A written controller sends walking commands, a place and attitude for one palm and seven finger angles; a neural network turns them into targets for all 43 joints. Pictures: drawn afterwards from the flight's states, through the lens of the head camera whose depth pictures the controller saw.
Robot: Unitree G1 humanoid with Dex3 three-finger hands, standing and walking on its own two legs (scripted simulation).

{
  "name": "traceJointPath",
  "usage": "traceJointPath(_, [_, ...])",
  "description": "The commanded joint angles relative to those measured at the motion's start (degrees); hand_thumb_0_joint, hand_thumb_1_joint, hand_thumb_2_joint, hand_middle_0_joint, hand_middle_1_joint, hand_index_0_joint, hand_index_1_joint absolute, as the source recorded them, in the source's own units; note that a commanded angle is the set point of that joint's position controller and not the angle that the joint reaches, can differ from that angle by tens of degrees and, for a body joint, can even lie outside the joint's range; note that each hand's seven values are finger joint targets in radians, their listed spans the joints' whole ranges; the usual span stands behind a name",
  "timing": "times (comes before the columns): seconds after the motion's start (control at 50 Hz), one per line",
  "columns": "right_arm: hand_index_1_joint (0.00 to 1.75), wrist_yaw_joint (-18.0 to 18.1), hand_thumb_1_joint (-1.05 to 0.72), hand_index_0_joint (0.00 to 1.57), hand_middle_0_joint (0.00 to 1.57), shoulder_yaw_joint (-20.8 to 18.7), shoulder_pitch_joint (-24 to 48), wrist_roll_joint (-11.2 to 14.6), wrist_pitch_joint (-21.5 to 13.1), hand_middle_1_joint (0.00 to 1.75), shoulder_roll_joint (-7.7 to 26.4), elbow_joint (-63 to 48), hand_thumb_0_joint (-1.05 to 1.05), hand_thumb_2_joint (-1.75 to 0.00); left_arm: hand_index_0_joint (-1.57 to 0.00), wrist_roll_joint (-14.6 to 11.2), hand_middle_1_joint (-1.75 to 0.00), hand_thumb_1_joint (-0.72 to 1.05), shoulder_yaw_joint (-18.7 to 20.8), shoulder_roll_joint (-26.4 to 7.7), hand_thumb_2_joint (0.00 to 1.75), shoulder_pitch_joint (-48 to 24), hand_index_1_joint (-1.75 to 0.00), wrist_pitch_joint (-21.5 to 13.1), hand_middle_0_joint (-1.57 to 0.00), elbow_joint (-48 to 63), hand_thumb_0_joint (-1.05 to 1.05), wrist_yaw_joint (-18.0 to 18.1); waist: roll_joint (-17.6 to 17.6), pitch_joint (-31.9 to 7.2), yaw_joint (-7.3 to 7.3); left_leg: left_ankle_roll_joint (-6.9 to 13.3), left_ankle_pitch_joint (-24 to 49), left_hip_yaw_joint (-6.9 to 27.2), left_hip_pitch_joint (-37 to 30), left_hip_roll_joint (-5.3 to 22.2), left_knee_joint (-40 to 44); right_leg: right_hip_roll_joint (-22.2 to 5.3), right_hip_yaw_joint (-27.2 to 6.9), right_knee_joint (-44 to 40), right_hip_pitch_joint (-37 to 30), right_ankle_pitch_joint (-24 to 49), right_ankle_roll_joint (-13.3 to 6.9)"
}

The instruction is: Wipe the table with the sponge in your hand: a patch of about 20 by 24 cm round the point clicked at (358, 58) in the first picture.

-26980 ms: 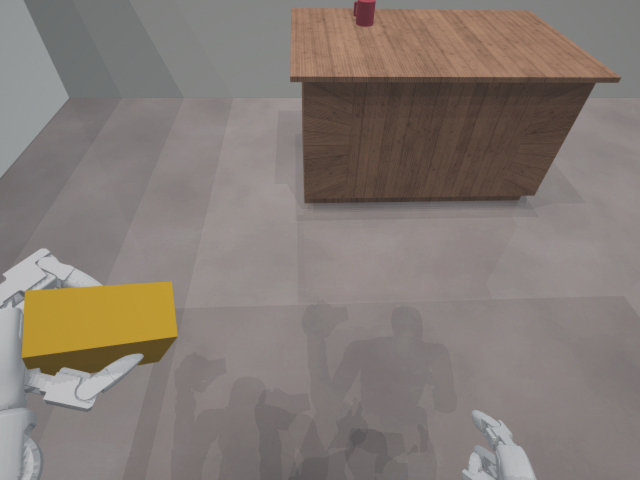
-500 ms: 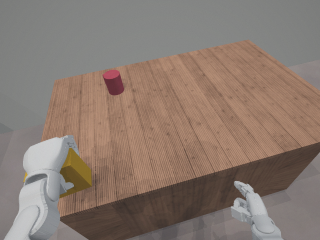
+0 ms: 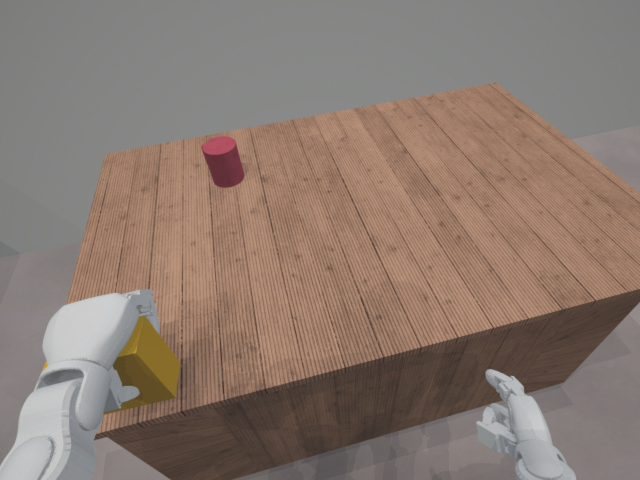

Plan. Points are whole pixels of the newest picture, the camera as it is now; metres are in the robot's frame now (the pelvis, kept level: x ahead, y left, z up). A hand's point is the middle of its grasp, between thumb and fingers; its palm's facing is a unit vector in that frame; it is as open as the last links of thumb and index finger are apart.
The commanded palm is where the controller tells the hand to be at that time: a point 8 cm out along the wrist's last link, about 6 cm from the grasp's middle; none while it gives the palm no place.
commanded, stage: move the sponge above the wiping area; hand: left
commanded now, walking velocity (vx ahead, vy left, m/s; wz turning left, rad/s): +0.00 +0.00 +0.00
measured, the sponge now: (125, 374) +0.20 +0.30 +0.02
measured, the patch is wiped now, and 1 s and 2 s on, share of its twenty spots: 0.00 0.00 0.00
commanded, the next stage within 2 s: none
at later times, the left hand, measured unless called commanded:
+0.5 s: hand (113, 341) +0.22 +0.31 +0.06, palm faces -0.02 -0.05 -1.00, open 9.3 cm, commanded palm +0.19 +0.31 +0.13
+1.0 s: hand (105, 330) +0.23 +0.33 +0.07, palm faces +0.06 -0.04 -1.00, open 9.3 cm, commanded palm +0.20 +0.31 +0.11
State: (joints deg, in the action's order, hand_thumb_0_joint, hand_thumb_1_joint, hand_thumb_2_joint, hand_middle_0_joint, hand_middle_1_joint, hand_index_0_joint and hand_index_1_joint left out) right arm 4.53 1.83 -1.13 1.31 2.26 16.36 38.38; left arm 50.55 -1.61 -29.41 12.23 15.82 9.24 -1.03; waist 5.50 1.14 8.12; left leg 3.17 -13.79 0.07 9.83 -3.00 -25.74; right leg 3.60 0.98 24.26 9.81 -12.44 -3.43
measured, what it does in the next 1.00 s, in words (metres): stands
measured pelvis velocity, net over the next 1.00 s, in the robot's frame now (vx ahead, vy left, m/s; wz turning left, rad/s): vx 0.00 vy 0.01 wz -0.01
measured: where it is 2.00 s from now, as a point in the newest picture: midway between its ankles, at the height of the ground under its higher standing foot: outside the picture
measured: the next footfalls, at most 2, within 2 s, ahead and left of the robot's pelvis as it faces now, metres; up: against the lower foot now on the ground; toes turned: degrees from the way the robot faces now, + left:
none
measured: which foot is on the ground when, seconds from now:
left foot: down 0.00-1.00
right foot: down 0.00-1.00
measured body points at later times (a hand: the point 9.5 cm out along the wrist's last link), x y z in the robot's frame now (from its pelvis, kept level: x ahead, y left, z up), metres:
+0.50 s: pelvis -0.01 +0.00 +0.00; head +0.00 -0.02 +0.45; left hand +0.22 +0.31 +0.12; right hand +0.22 -0.22 -0.09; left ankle +0.00 +0.08 -0.74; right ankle +0.01 -0.08 -0.74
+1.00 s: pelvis +0.00 +0.01 +0.00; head +0.00 -0.02 +0.45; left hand +0.22 +0.32 +0.12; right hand +0.23 -0.19 -0.10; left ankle +0.00 +0.08 -0.74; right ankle +0.01 -0.08 -0.74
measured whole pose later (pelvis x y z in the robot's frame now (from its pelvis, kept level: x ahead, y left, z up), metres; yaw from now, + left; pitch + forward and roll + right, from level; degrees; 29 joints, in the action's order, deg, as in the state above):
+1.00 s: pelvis +0.00 +0.01 +0.00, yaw +0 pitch +0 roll -1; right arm 2.9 1.3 -1.9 2.4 2.9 13.6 40.8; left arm 53.1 1.0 -27.4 6.7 14.7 -1.6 9.1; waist 4.8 -1.3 7.5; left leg 3.5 -13.9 -0.5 12.4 -3.4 -26.3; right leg 3.2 0.2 25.1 12.6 -12.5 -2.8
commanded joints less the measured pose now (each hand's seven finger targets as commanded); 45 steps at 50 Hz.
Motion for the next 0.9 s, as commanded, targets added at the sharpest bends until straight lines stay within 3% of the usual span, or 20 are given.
traceJointPath(0.0, [0.3, 0.4, -0.9, 0.2, 0.2, -1.9, 10.6, -0.6, -3.6, 0.3, 4.5, -8.1, 0.0, -0.9, -1.2, 4.3, -1.6, 0.1, 17.5, -20.1, 1.3, -15.6, -1.6, -4.4, -1.2, 10.0, 0.0, 7.4, 0.6, -11.6, 0.38, -1.0, 13.3, 8.2, -3.9, 1.3, 2.9, -1.9, -12.4, -4.6, -2.2, 6.9, -2.7])
traceJointPath(0.02, [0.3, 0.4, -0.9, 0.2, 0.2, -2.2, 10.0, -0.3, -3.4, 0.3, 4.1, -8.1, 0.0, -0.9, -1.2, 4.1, -1.6, 0.1, 15.0, -16.4, 1.3, -15.6, -1.6, -3.8, -1.2, 8.8, 0.0, 8.2, 0.7, -12.4, -0.19, -1.0, 14.1, 7.0, -3.3, 1.3, 2.5, -2.5, -10.6, -4.0, -2.9, 8.0, -2.3])
traceJointPath(0.1, [0.3, -0.3, -0.9, 0.2, 0.2, -2.1, 12.6, 0.5, -2.3, 0.3, 4.9, -7.5, 0.0, -0.9, -1.2, 1.1, -1.6, 0.1, 17.2, -16.8, 1.3, -10.5, -1.6, 1.6, -1.2, 2.1, 0.0, 9.2, -0.4, -10.5, 0.9, -1.9, 13.1, 6.7, -0.9, 0.8, 3.5, -2.7, -11.8, -4.4, -3.9, 8.4, -2.4])
traceJointPath(0.12, [0.3, -0.5, -0.9, 0.2, 0.2, -2.2, 12.0, 0.9, -2.0, 0.3, 4.7, -8.1, 0.0, -0.9, -1.2, -0.5, -1.6, 0.1, 13.6, -12.8, 1.3, -9.1, -1.6, 3.0, -1.2, 1.4, 0.0, 8.5, -1.8, -10.8, -0.07, -1.7, 12.6, 5.8, 0.1, 1.1, 3.5, -3.2, -9.6, -4.1, -4.7, 8.5, -1.6])
traceJointPath(0.2, [0.3, -0.3, -0.9, 0.2, 0.2, -1.4, 13.7, 1.7, -1.8, 0.3, 5.5, -9.0, 0.0, -0.9, -1.2, -0.8, -1.6, 0.1, 9.7, -12.5, 1.3, -11.2, -1.6, 6.2, -1.2, 0.0, 0.0, 4.1, -3.5, -8.2, -1.46, -1.1, 10.2, 6.3, 0.5, 0.6, 3.9, -3.0, -10.2, -4.8, -2.8, 6.4, -1.4])
traceJointPath(0.22, [0.3, -0.3, -0.9, 0.2, 0.2, -1.7, 12.4, 1.8, -2.1, 0.3, 5.3, -9.6, 0.0, -0.9, -1.2, -1.1, -1.6, 0.1, 6.4, -10.0, 1.3, -11.1, -1.6, 5.5, -1.2, 1.0, 0.0, 3.0, -3.2, -8.8, -2.51, -0.5, 9.8, 5.6, 0.4, 0.8, 3.5, -3.2, -8.8, -4.5, -3.0, 6.4, -0.9])
traceJointPath(0.26, [0.3, 0.0, -0.9, 0.2, 0.2, -1.6, 11.4, 1.2, -2.6, 0.3, 5.2, -9.6, 0.0, -0.9, -1.2, -0.1, -1.6, 0.1, 6.8, -11.7, 1.3, -13.9, -1.6, 2.7, -1.2, 1.9, 0.0, 1.5, -5.0, -10.7, -2.66, -0.1, 9.5, 6.1, -0.3, 0.5, 3.0, -3.2, -8.6, -4.3, -2.7, 6.4, -0.5])
traceJointPath(0.3, [0.3, 0.7, -0.9, 0.2, 0.2, -1.5, 11.2, 0.6, -3.5, 0.3, 4.9, -9.7, 0.0, -0.9, -1.2, 1.0, -1.6, 0.1, 10.9, -16.7, 1.3, -17.7, -1.6, -1.6, -1.2, 5.2, 0.0, 1.9, -4.4, -11.8, -2.1, 0.3, 8.5, 6.7, -1.7, 0.5, 2.4, -2.6, -10.5, -4.6, -2.0, 4.8, -0.9])
traceJointPath(0.36, [0.3, 1.4, -0.9, 0.2, 0.2, -2.2, 8.9, -0.2, -4.6, 0.3, 4.3, -8.5, 0.0, -0.9, -1.2, 3.0, -1.6, 0.1, 14.0, -18.2, 1.3, -19.9, -1.6, -7.9, -1.2, 4.9, 0.0, 4.8, -2.2, -13.7, -1.26, 0.2, 9.8, 6.6, -3.1, 0.6, 1.5, -2.7, -9.6, -4.2, -1.5, 4.7, -1.1])
traceJointPath(0.4, [0.3, 1.4, -0.9, 0.2, 0.2, -2.6, 8.7, -0.5, -4.7, 0.3, 4.8, -7.6, 0.0, -0.9, -1.2, 4.1, -1.6, 0.1, 20.4, -23.8, 1.3, -19.0, -1.6, -9.5, -1.2, 5.0, 0.0, 7.8, 0.9, -13.6, 0.09, -0.4, 10.1, 7.7, -2.6, 0.8, 1.7, -2.1, -12.2, -4.1, -1.8, 4.9, -2.3])
traceJointPath(0.42, [0.3, 1.2, -0.9, 0.2, 0.2, -2.9, 8.3, -0.3, -4.7, 0.3, 3.9, -7.6, 0.0, -0.9, -1.2, 4.3, -1.6, 0.1, 17.5, -19.1, 1.3, -18.7, -1.6, -9.7, -1.2, 5.1, 0.0, 9.1, 3.4, -14.2, -0.26, -0.7, 11.6, 7.4, -2.3, 1.2, 1.7, -2.6, -10.1, -3.2, -1.9, 5.8, -2.1])
traceJointPath(0.5, [0.3, 0.1, -0.9, 0.2, 0.2, -3.4, 9.4, 0.6, -4.3, 0.3, 4.7, -6.7, 0.0, -0.9, -1.2, 2.1, -1.6, 0.1, 17.6, -16.2, 1.3, -13.8, -1.6, -5.1, -1.2, -0.4, 0.0, 11.9, 2.9, -10.9, 0.08, -2.3, 12.0, 8.3, -0.9, 1.9, 2.6, -2.4, -10.1, -3.5, 0.1, 5.9, -2.4])
traceJointPath(0.56, [0.3, -0.3, -0.9, 0.2, 0.2, -3.4, 10.0, 1.5, -3.5, 0.3, 5.2, -7.0, 0.0, -0.9, -1.2, -0.1, -1.6, 0.1, 10.4, -9.9, 1.3, -12.9, -1.6, -0.2, -1.2, -3.7, 0.0, 9.9, -1.7, -9.9, -1.46, -2.5, 10.8, 6.8, 1.2, 1.9, 3.5, -2.8, -7.6, -3.5, 0.0, 5.6, -1.3])
traceJointPath(0.62, [0.3, -0.4, -0.9, 0.2, 0.2, -2.8, 10.8, 1.9, -3.1, 0.3, 5.3, -8.6, 0.0, -0.9, -1.2, -0.6, -1.6, 0.1, 5.0, -7.1, 1.3, -12.3, -1.6, 2.7, -1.2, -2.5, 0.0, 6.5, -2.4, -10.0, -2.37, -1.8, 9.2, 6.7, 1.2, 1.6, 4.0, -2.8, -7.1, -3.6, -1.1, 4.6, -1.1])
traceJointPath(0.66, [0.3, -0.2, -0.9, 0.2, 0.2, -2.7, 10.1, 1.5, -3.2, 0.3, 5.5, -8.3, 0.0, -0.9, -1.2, 1.2, -1.6, 0.1, 5.6, -10.0, 1.3, -16.8, -1.6, 1.8, -1.2, -1.9, 0.0, 5.0, -4.5, -11.4, -2.7, -1.7, 9.4, 7.6, 0.5, 1.4, 4.0, -2.6, -7.2, -3.4, -0.8, 4.9, -1.0])
traceJointPath(0.72, [0.3, 0.2, -0.9, 0.2, 0.2, -2.7, 9.4, 0.5, -4.3, 0.3, 4.5, -9.3, 0.0, -0.9, -1.2, 3.3, -1.6, 0.1, 7.0, -11.7, 1.3, -20.4, -1.6, -2.9, -1.2, 4.3, 0.0, 5.5, -2.5, -15.7, -1.77, -1.2, 10.9, 8.7, -2.5, 1.9, 3.2, -2.1, -7.2, -2.0, -1.2, 5.4, -1.1])
traceJointPath(0.78, [0.3, 0.1, -0.9, 0.2, 0.2, -3.2, 7.7, -0.4, -4.3, 0.3, 4.3, -7.9, 0.0, -0.9, -1.2, 5.7, -1.6, 0.1, 11.8, -15.2, 1.3, -19.7, -1.6, -7.2, -1.2, 4.7, 0.0, 8.6, -0.4, -16.6, -0.49, -2.4, 14.6, 10.2, -3.5, 2.9, 2.8, -1.8, -7.8, -1.2, -0.7, 7.1, -1.4])
traceJointPath(0.8, [0.3, 0.1, -0.9, 0.2, 0.2, -3.2, 8.2, -0.5, -4.3, 0.3, 4.7, -7.8, 0.0, -0.9, -1.2, 6.3, -1.6, 0.1, 16.1, -19.2, 1.3, -19.2, -1.6, -7.5, -1.2, 5.8, 0.0, 10.1, 2.1, -16.3, 0.43, -2.7, 14.3, 11.1, -2.9, 2.9, 3.1, -1.1, -9.7, -1.0, -1.5, 7.1, -2.1])
traceJointPath(0.82, [0.3, -0.2, -0.9, 0.2, 0.2, -3.1, 8.0, -0.4, -4.2, 0.3, 3.7, -7.9, 0.0, -0.9, -1.2, 6.5, -1.6, 0.1, 12.5, -14.1, 1.3, -18.8, -1.6, -7.3, -1.2, 5.0, 0.0, 11.1, 3.3, -15.5, -0.05, -3.0, 15.3, 10.5, -2.7, 3.0, 2.9, -1.6, -7.9, -0.7, -0.6, 7.0, -1.9])
traceJointPath(0.88, [0.3, -0.7, -0.9, 0.2, 0.2, -3.5, 8.3, 0.3, -3.1, 0.3, 4.3, -6.6, 0.0, -0.9, -1.2, 5.5, -1.6, 0.1, 13.2, -12.9, 1.3, -16.2, -1.6, -3.5, -1.2, -1.6, 0.0, 13.1, 1.1, -12.7, 0.22, -3.8, 14.8, 9.4, -1.3, 2.8, 3.2, -1.7, -8.1, -2.1, 0.6, 6.8, -2.2])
